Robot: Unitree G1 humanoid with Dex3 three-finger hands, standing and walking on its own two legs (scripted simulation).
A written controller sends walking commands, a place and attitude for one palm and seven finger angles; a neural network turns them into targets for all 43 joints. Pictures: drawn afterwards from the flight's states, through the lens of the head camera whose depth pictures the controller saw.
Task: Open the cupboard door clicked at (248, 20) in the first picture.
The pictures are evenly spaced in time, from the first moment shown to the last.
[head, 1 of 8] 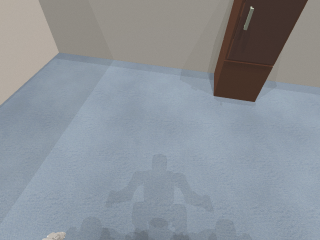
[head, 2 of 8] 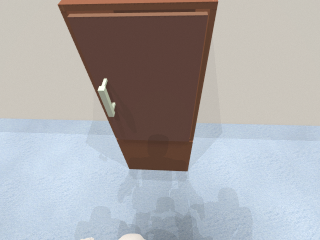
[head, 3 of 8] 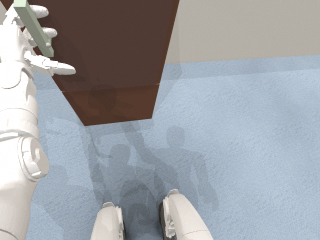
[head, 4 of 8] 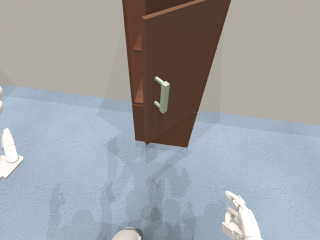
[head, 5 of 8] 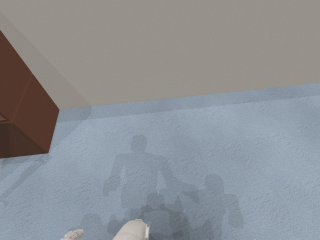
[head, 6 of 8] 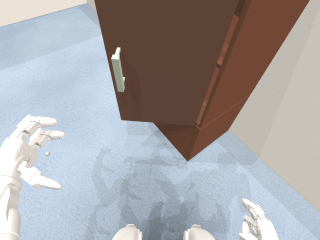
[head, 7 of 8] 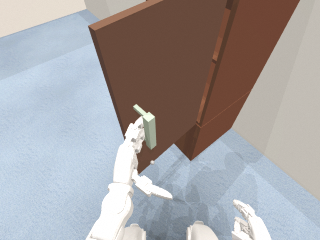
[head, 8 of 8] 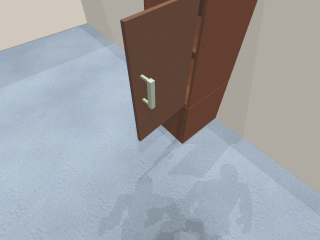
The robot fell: no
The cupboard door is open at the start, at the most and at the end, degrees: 0 97 95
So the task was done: yes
